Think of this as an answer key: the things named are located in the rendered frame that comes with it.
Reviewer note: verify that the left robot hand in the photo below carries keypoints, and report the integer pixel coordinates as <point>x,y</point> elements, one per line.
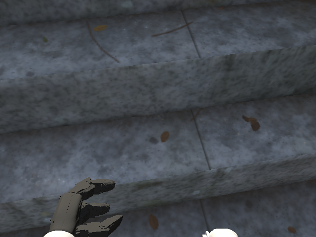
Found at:
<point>71,211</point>

